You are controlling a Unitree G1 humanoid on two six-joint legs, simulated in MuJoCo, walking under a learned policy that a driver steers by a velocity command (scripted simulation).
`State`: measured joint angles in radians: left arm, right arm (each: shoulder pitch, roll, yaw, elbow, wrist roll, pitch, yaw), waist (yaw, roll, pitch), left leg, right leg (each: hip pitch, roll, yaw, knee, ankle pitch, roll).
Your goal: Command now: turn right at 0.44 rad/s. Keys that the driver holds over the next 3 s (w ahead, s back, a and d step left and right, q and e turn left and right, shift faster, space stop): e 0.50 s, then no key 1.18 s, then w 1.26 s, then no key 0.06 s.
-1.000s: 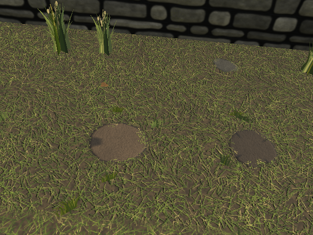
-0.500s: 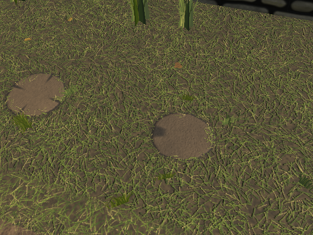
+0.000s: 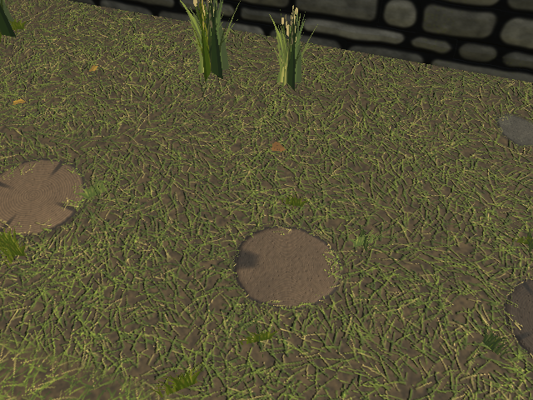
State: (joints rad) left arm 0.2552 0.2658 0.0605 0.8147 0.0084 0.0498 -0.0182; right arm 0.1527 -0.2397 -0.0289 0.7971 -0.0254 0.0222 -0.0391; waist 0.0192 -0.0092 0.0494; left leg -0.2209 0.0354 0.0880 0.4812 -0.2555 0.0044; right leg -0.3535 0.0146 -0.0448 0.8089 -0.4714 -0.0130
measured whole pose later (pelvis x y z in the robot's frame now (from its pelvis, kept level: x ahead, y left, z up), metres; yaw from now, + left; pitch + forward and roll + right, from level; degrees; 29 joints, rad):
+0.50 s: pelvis +0.00 -0.02 +0.00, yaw -18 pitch +1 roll +1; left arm 0.26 0.30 0.07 0.74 0.01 0.05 0.00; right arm 0.14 -0.29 -0.05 0.76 -0.01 0.05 -0.02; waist 0.03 0.01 0.07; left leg -0.43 -0.02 -0.07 0.82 -0.38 -0.04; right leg -0.24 0.14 0.18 0.44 -0.20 -0.08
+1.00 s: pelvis +0.00 +0.00 +0.00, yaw -24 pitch -1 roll +0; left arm 0.21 0.26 0.02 0.87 0.01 0.04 0.01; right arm 0.20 -0.24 -0.01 0.82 -0.01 0.02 -0.01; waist -0.01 0.00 0.06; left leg -0.21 -0.03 -0.02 0.45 -0.21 0.02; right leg -0.12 0.05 0.07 0.41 -0.25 -0.02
